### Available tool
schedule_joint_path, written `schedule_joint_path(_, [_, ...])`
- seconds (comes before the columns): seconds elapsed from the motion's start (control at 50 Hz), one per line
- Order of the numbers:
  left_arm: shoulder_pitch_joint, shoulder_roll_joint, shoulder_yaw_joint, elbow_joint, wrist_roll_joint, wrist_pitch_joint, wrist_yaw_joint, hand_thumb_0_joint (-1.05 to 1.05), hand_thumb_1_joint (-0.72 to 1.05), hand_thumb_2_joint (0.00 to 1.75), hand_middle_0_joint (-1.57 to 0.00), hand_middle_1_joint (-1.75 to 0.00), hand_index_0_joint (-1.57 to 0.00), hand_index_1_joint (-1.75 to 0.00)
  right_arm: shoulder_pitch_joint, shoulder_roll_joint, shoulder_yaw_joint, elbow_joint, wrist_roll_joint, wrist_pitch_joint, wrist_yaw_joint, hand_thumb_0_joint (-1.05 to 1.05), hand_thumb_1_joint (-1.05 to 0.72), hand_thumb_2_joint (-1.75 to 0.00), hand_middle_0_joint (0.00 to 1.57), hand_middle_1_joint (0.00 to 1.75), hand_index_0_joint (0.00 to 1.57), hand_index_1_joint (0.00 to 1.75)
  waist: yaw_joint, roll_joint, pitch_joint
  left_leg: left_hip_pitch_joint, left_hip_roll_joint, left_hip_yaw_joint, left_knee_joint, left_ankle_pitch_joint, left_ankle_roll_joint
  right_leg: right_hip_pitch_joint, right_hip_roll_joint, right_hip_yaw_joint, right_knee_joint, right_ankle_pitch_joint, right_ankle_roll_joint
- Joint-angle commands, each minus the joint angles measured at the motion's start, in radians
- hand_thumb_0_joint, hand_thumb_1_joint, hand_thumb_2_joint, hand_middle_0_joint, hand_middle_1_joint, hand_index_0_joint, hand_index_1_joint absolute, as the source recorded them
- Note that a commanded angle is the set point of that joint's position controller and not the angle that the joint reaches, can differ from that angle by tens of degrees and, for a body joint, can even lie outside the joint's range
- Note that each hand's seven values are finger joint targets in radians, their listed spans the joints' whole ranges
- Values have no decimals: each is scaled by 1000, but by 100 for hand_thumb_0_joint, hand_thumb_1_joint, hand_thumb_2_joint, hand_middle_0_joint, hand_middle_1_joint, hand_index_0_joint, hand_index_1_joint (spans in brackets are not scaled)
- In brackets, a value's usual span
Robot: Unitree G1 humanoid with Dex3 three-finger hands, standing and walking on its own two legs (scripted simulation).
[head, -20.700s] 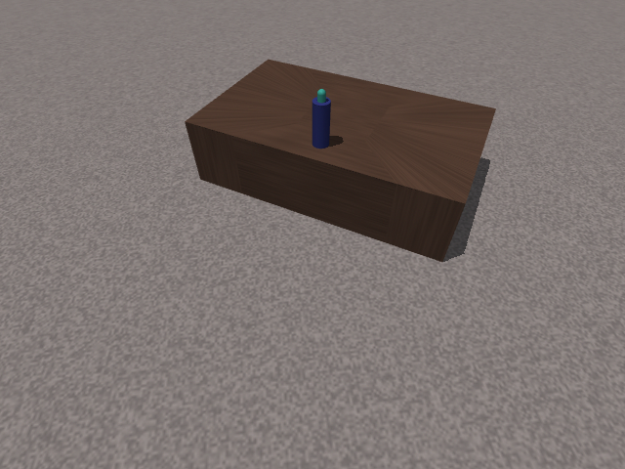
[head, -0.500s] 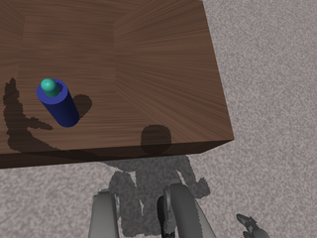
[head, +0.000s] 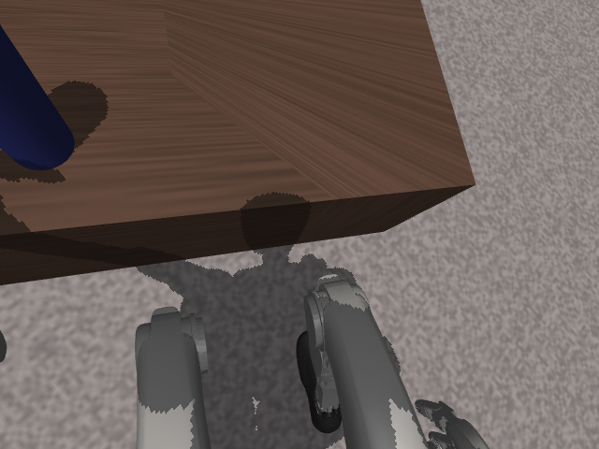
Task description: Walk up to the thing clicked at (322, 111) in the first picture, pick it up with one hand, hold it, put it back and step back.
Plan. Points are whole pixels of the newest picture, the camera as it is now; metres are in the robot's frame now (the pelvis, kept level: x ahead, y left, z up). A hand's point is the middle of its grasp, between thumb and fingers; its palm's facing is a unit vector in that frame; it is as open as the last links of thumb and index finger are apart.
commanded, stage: close in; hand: left
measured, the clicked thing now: out of the picture +0.53 +0.25 +0.01
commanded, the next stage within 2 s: rest palm in 0.42 s
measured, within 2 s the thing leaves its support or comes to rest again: leaves its support in 1.94 s
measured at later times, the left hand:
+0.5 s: hand out of the picture +0.53 +0.27 +0.01, palm faces +0.32 -0.95 +0.02, open 17.6 cm
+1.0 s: hand out of the picture +0.53 +0.26 +0.00, palm faces +0.31 -0.95 -0.02, open 16.3 cm
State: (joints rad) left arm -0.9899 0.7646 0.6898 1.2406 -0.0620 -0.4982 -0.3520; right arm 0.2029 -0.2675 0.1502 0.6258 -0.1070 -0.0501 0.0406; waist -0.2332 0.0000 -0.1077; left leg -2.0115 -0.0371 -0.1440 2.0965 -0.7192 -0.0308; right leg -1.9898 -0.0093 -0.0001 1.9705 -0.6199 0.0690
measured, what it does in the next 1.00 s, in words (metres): stands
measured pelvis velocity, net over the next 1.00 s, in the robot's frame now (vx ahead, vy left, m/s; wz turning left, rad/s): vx -0.01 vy -0.01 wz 0.03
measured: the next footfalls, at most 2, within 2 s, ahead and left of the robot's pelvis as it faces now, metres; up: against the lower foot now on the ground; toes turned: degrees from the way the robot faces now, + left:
none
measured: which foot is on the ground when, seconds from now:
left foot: down 0.00-1.00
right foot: down 0.00-1.00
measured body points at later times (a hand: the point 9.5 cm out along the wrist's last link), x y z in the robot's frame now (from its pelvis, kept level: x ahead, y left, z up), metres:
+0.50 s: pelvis -0.01 -0.01 -0.01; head +0.21 +0.05 +0.38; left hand +0.51 +0.32 +0.01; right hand +0.04 -0.29 -0.11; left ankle +0.06 +0.12 -0.40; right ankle +0.11 -0.16 -0.40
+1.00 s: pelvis -0.01 -0.01 -0.02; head +0.22 +0.05 +0.37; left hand +0.51 +0.31 +0.00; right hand +0.07 -0.28 -0.13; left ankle +0.06 +0.12 -0.40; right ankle +0.11 -0.16 -0.40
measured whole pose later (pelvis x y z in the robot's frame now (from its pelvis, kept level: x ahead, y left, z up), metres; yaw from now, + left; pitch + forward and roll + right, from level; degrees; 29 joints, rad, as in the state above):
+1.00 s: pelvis -0.01 -0.01 -0.02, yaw +2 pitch +36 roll -5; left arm -1.01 0.58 0.50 1.12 -0.01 -0.47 -0.07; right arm 0.20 -0.27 0.07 0.64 -0.08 0.04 0.06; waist -0.19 0.00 -0.12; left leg -2.04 -0.05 -0.13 2.13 -0.71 -0.05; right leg -2.04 -0.02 0.02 2.03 -0.62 0.07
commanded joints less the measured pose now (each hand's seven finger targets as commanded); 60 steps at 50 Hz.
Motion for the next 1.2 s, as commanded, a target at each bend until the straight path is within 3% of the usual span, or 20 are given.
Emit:
schedule_joint_path(0.0, [-392, 306, 9, -267, 23, -78, 101, 0, -56, 6, -3, -8, -5, -7, 219, -256, -102, -29, -2, 27, 2, 0, -90, -89, 20, 30, 20, 30, 38, 359, -759, 521, 32, 65, -271, 276, 25, 337, 0, -83, -108, 185, -104])
schedule_joint_path(0.08, [-426, 310, -1, -362, 62, -61, 191, 0, -57, 6, -4, -9, -5, -8, 223, -251, -121, -32, 2, 60, 5, 0, -89, -89, 20, 30, 20, 30, 50, 361, -803, 498, 27, 81, -269, 220, 28, 369, 4, -79, -111, 159, -102])
schedule_joint_path(0.14, [-404, 237, -48, -348, 67, -38, 219, 0, -53, 6, -3, -8, -5, -6, 226, -248, -133, -25, 10, 74, 1, 0, -88, -89, 20, 30, 20, 30, 24, 326, -749, 449, 26, 88, -268, 158, 36, 359, 7, -81, -129, 128, -98])
schedule_joint_path(0.16, [-424, 236, -61, -356, 65, -34, 221, 0, -53, 5, -3, -8, -5, -6, 230, -247, -134, -21, 14, 78, -2, 0, -89, -89, 20, 30, 20, 30, 7, 307, -721, 409, 24, 95, -263, 126, 43, 363, 8, -80, -143, 107, -96])
schedule_joint_path(0.2, [-369, 230, -53, -320, 56, -20, 223, 0, -53, 3, -3, -7, -5, -5, 225, -244, -130, -23, 21, 83, -5, 0, -89, -89, 20, 30, 20, 30, 9, 241, -688, 349, 21, 101, -250, 124, 53, 387, 9, -76, -154, 110, -91])
schedule_joint_path(0.22, [-373, 205, -74, -317, 52, -14, 217, 0, -55, 3, -3, -7, -6, -5, 224, -241, -131, -24, 24, 84, -8, 0, -89, -89, 20, 30, 20, 30, 1, 231, -665, 332, 21, 103, -250, 106, 57, 375, 8, -75, -161, 98, -90])
schedule_joint_path(0.36, [-359, 145, -105, -321, 25, -2, 218, 0, -60, 1, -4, -7, -7, -4, 217, -237, -141, -37, 39, 85, -8, 0, -90, -89, 20, 30, 20, 30, 16, 204, -621, 304, 24, 103, -272, 75, 56, 372, 12, -73, -177, 66, -93])
schedule_joint_path(0.48, [-364, 75, -143, -353, 40, -11, 251, 0, -61, 1, -4, -6, -7, -4, 232, -240, -155, -18, 37, 84, -5, 0, -90, -89, 20, 30, 20, 30, 32, 296, -660, 457, 30, 80, -291, 205, 33, 316, 3, -76, -146, 165, -108])
schedule_joint_path(0.52, [-370, 46, -158, -360, 41, -14, 262, 0, -61, 2, -6, -4, -7, -3, 227, -238, -160, -16, 36, 84, -5, 0, -89, -89, 20, 30, 20, 30, 22, 277, -649, 455, 29, 79, -289, 193, 35, 311, 3, -77, -156, 157, -106])
schedule_joint_path(0.56, [-353, 73, -137, -356, 46, -21, 277, 0, -61, 1, -7, -4, -8, -3, 222, -241, -161, -11, 37, 86, -4, 0, -89, -89, 20, 30, 20, 30, 33, 270, -656, 445, 27, 80, -289, 197, 37, 324, 2, -73, -154, 162, -106])
schedule_joint_path(0.6, [-356, 35, -166, -344, 54, -26, 278, 0, -61, 2, -6, -5, -7, -3, 230, -240, -162, -5, 33, 88, -1, 0, -89, -90, 20, 30, 20, 30, 13, 271, -656, 462, 27, 78, -279, 239, 35, 323, 1, -77, -145, 190, -107])
schedule_joint_path(0.64, [-345, 25, -164, -346, 47, -33, 280, 0, -61, 2, -7, -4, -8, -3, 215, -232, -161, -6, 32, 85, -1, 0, -90, -90, 20, 30, 20, 30, 22, 252, -653, 444, 25, 85, -270, 234, 39, 325, 1, -73, -147, 186, -105])
schedule_joint_path(0.72, [-364, 16, -183, -330, 44, -44, 274, 0, -60, 8, -22, -18, -23, -17, 223, -232, -163, -3, 28, 83, 1, 0, -90, -89, 20, 30, 20, 30, 4, 217, -667, 396, 23, 102, -247, 223, 46, 378, 4, -67, -151, 192, -97])
schedule_joint_path(0.8, [-379, 19, -190, -337, 48, -47, 266, 0, -57, 12, -28, -24, -30, -23, 221, -234, -157, -2, 24, 85, 4, 0, -90, -89, 20, 30, 20, 30, 17, 255, -706, 458, 25, 96, -241, 289, 38, 350, 2, -70, -129, 229, -104])
schedule_joint_path(0.98, [-413, -20, -222, -276, 56, -31, 286, 0, -43, 28, -47, -43, -49, -41, 220, -230, -155, -9, 23, 93, 5, 0, -90, -89, 20, 30, 20, 30, -1, 210, -661, 380, 20, 98, -246, 174, 42, 346, 2, -74, -141, 146, -101])
schedule_joint_path(1.06, [-423, -37, -245, -285, 57, -30, 292, 0, -36, 36, -56, -52, -58, -50, 207, -224, -151, -12, 23, 93, 4, 0, -90, -89, 20, 30, 20, 30, 4, 203, -648, 363, 19, 101, -243, 154, 45, 333, 4, -71, -141, 128, -101])
schedule_joint_path(1.08, [-417, -25, -229, -288, 57, -30, 295, 0, -32, 38, -58, -54, -61, -52, 208, -226, -152, -9, 25, 92, 4, 0, -89, -89, 20, 30, 20, 30, 13, 222, -632, 380, 20, 97, -252, 147, 41, 306, 1, -74, -136, 122, -102])
schedule_joint_path(1.1, [-413, -21, -237, -253, 64, -26, 300, 0, -30, 40, -61, -56, -63, -54, 187, -236, -156, -33, 25, 91, 5, 0, -89, -89, 20, 30, 20, 30, -4, 196, -617, 360, 22, 93, -250, 119, 44, 311, 4, -77, -140, 97, -98])
schedule_joint_path(1.16, [-421, -51, -254, -255, 61, -29, 308, 0, -19, 45, -66, -62, -68, -59, 199, -225, -150, -9, 25, 91, 5, 0, -88, -89, 20, 30, 20, 30, 4, 200, -600, 351, 19, 92, -252, 102, 43, 287, 1, -76, -137, 88, -100])
schedule_joint_path(1.18, [-430, -58, -267, -259, 66, -30, 306, 0, -17, 45, -67, -62, -70, -60, 207, -232, -155, -9, 24, 92, 4, 0, -89, -89, 20, 30, 20, 30, -9, 215, -598, 366, 21, 86, -253, 105, 41, 269, 0, -77, -134, 96, -101])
